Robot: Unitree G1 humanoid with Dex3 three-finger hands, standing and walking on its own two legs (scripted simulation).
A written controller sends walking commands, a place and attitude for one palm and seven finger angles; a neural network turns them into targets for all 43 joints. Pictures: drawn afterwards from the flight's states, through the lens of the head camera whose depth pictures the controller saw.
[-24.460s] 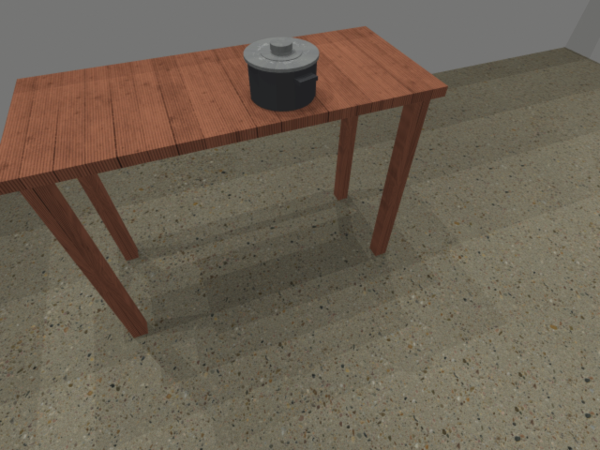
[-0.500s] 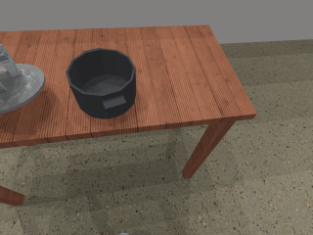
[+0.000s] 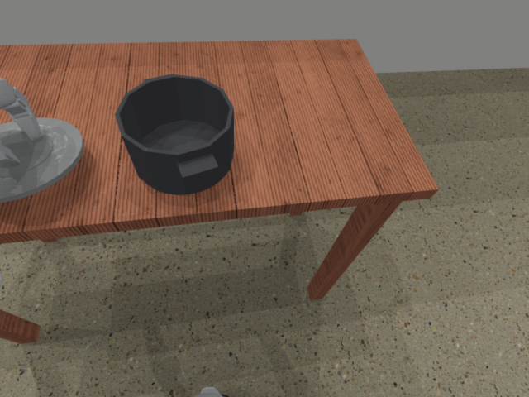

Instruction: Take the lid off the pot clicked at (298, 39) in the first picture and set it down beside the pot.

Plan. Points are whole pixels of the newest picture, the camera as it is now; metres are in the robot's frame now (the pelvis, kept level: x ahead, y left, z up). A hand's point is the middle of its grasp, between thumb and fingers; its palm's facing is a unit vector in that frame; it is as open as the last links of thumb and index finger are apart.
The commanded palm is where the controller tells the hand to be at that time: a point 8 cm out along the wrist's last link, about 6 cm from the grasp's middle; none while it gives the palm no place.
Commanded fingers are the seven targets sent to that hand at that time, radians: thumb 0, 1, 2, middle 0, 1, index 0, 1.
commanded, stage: lower the lid onto the table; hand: left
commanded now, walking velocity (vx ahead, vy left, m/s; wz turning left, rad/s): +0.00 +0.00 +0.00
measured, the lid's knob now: (9, 145) +0.47 +0.35 +0.08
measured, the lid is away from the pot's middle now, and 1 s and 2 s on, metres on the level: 0.24 0.24 0.24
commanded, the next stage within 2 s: open the fingers wide in 0.36 s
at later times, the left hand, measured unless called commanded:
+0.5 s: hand (6, 151) +0.46 +0.35 +0.09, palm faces -0.47 -0.19 -0.86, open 8.2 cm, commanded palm +0.48 +0.34 +0.16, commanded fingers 0.00 0.52 0.98 -0.76 -1.05 -0.77 -1.05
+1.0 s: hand (7, 153) +0.45 +0.34 +0.09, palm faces -0.40 -0.13 -0.91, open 8.3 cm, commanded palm +0.48 +0.34 +0.16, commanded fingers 0.00 0.15 0.78 -0.49 -0.90 -0.49 -0.90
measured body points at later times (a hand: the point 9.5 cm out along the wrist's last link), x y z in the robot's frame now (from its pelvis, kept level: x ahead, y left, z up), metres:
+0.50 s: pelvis +0.00 +0.01 -0.01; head +0.09 +0.03 +0.43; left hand +0.48 +0.36 +0.14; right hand -0.02 -0.28 -0.11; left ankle +0.02 +0.07 -0.72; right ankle -0.03 -0.15 -0.72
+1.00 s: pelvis -0.01 +0.00 -0.01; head +0.08 +0.02 +0.44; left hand +0.46 +0.34 +0.15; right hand +0.03 -0.28 -0.12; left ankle +0.02 +0.07 -0.72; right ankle -0.03 -0.15 -0.72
